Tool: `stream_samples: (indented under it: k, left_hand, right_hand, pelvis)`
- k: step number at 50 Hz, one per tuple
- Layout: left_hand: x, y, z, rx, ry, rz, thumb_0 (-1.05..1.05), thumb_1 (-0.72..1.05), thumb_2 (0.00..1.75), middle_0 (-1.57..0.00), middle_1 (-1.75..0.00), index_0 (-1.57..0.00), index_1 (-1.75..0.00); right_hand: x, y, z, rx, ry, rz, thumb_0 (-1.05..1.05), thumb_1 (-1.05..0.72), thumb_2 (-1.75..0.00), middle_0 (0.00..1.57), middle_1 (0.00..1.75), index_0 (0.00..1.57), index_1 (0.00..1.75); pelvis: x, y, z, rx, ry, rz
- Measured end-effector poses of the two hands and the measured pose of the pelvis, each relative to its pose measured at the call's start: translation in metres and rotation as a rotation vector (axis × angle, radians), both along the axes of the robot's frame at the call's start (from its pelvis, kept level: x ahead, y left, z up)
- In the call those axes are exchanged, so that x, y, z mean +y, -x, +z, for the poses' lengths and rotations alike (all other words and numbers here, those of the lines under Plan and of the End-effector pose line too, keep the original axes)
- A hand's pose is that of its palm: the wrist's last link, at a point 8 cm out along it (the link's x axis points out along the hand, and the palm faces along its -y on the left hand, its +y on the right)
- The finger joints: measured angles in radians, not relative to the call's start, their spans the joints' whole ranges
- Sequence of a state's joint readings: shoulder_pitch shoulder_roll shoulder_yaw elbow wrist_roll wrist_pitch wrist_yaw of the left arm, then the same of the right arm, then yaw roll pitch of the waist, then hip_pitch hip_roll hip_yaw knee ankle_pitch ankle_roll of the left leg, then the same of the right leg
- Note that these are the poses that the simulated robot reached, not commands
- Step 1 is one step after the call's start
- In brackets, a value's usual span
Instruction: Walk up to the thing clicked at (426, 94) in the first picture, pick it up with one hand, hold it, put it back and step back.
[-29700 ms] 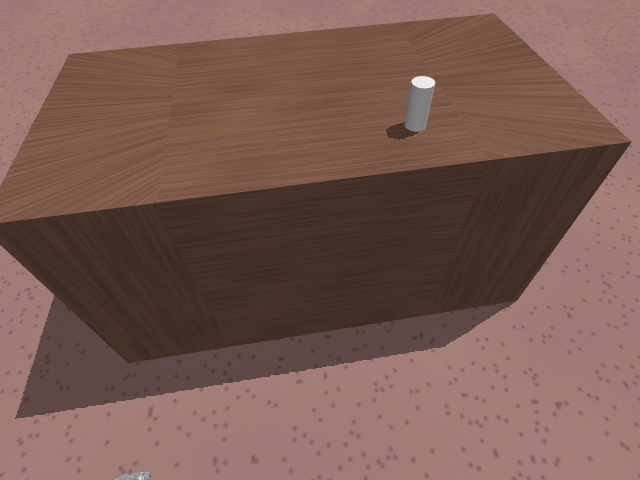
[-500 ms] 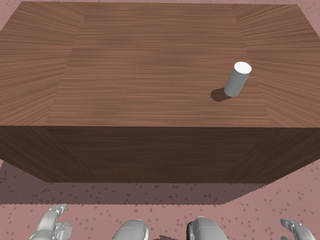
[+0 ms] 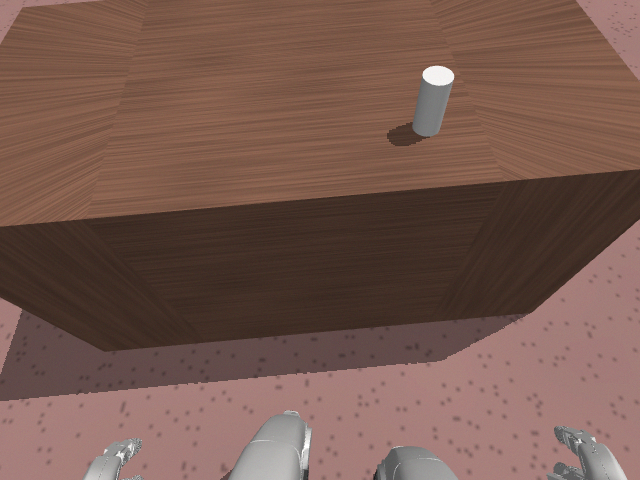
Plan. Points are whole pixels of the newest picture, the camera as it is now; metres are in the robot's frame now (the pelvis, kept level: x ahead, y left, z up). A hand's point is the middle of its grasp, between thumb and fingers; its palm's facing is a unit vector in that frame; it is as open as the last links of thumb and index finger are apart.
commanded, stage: step back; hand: right
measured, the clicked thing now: (431, 103) +0.67 -0.15 +0.00
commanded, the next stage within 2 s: none
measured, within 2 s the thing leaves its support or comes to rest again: neither
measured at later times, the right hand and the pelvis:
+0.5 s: hand out of the picture -0.01 -0.27 -0.12, palm faces -0.09 +0.90 -0.43, open 7.4 cm; pelvis -0.14 -0.01 +0.01, yaw +1 degrees
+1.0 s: hand out of the picture -0.20 -0.31 -0.16, palm faces -0.16 +0.91 -0.39, open 7.4 cm; pelvis -0.30 -0.04 -0.01, yaw +5 degrees
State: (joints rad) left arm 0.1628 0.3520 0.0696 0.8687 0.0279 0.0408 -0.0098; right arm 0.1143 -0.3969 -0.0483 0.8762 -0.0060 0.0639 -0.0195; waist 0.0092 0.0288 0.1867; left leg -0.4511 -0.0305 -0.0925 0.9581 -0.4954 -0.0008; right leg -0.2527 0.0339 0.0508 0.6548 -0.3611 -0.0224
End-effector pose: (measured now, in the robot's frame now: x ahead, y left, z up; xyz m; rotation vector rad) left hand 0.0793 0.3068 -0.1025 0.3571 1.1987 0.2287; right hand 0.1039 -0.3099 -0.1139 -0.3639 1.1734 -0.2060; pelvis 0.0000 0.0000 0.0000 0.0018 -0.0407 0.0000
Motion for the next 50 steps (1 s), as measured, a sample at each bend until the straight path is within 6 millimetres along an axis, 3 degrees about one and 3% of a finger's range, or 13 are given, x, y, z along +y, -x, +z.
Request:
stream_samples:
  k: [7, 14, 18, 24, 31, 35, 38, 44, 50]
  left_hand:
    - [0.0, 0.018, 0.016, -0.083, -0.019, 0.012, 0.01, 0.91, 0.9, -0.2, -0.3, -0.2, -0.3]
    - [0.017, 0.045, -0.001, -0.153, 0.001, 0.029, 0.01, 0.91, 0.9, -0.2, -0.3, -0.2, -0.3]
    - [0.017, 0.075, -0.003, -0.109, 0.015, 0.053, 0.01, 0.91, 0.9, -0.2, -0.3, -0.2, -0.3]
    - [0.007, 0.131, -0.005, -0.039, 0.024, 0.052, 0.01, 0.91, 0.9, -0.2, -0.3, -0.2, -0.3]
    - [-0.018, 0.197, -0.011, 0.023, -0.007, 0.027, 0.01, 0.91, 0.9, -0.2, -0.3, -0.2, -0.3]
    - [-0.036, 0.238, -0.001, 0.034, -0.008, 0.042, 0.01, 0.91, 0.9, -0.2, -0.3, -0.2, -0.3]
    - [-0.042, 0.257, 0.009, 0.034, -0.022, 0.053, 0.01, 0.91, 0.9, -0.2, -0.3, -0.2, -0.3]
    - [-0.038, 0.266, 0.015, -0.059, -0.056, 0.046, 0.01, 0.9, 0.9, -0.2, -0.3, -0.2, -0.3]
    - [-0.028, 0.286, 0.0, -0.125, -0.035, 0.053, 0.01, 0.91, 0.9, -0.2, -0.3, -0.2, -0.3]
  right_hand:
    - [0.0, 0.03, 0.003, 0.011, 0.005, 0.045, 0.0, -0.9, -0.9, 0.2, 0.3, 0.2, 0.3]
    - [0.012, 0.07, 0.005, 0.028, 0.039, 0.1, 0.01, -0.9, -0.9, 0.2, 0.3, 0.2, 0.3]
    - [0.016, 0.093, 0.019, 0.01, 0.034, 0.099, 0.01, -0.9, -0.9, 0.2, 0.3, 0.2, 0.3]
    - [0.004, 0.115, 0.033, -0.048, 0.051, 0.09, 0.01, -0.9, -0.9, 0.21, 0.3, 0.2, 0.3]
    - [-0.032, 0.145, 0.018, -0.118, 0.04, 0.087, 0.0, -0.9, -0.9, 0.2, 0.3, 0.2, 0.3]
    - [-0.047, 0.177, 0.009, -0.09, 0.022, 0.048, 0.0, -0.9, -0.9, 0.2, 0.3, 0.2, 0.3]
    - [-0.051, 0.204, 0.008, -0.061, 0.009, 0.04, 0.01, -0.9, -0.9, 0.2, 0.3, 0.2, 0.3]
    - [-0.051, 0.262, -0.001, 0.041, 0.013, 0.073, 0.01, -0.9, -0.9, 0.2, 0.3, 0.2, 0.3]
    - [-0.038, 0.308, -0.004, 0.076, 0.018, 0.105, 0.01, -0.9, -0.9, 0.2, 0.3, 0.2, 0.3]
  pelvis:
    - [0.001, 0.032, 0.006, 0.017, -0.016, 0.031]
    - [0.009, 0.075, -0.006, -0.009, -0.023, 0.072]
    - [0.006, 0.096, 0.002, -0.012, 0.008, 0.065]
    - [-0.005, 0.131, 0.008, 0.003, 0.021, 0.027]
    - [-0.032, 0.181, -0.007, 0.005, 0.015, -0.017]
    - [-0.043, 0.206, -0.004, -0.004, 0.001, -0.007]
    - [-0.046, 0.221, 0.002, 0.002, -0.023, 0.006]
    - [-0.049, 0.257, 0.0, 0.009, -0.024, 0.062]
    - [-0.045, 0.303, -0.009, -0.013, -0.037, 0.091]
